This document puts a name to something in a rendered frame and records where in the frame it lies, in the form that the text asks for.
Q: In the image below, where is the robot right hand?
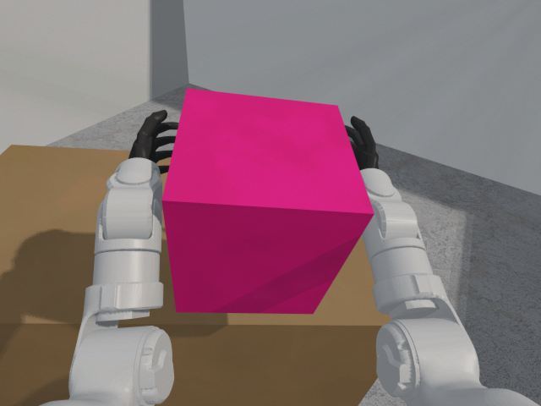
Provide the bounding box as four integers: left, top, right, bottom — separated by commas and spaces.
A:
345, 116, 379, 170

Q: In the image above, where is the robot left forearm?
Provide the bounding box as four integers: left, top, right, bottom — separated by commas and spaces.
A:
68, 157, 163, 395

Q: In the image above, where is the left robot upper arm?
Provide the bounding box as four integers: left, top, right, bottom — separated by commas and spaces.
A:
39, 326, 174, 406

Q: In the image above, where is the carton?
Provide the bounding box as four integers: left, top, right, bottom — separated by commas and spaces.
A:
162, 88, 374, 314

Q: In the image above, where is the right robot upper arm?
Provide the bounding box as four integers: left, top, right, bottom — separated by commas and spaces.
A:
376, 318, 540, 406

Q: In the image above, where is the robot left hand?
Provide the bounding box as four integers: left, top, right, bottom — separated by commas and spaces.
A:
128, 110, 179, 174

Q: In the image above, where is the pedestal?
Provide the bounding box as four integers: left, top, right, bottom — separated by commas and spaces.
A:
0, 145, 392, 406

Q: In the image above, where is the robot right forearm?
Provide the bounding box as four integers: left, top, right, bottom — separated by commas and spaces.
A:
360, 168, 479, 377

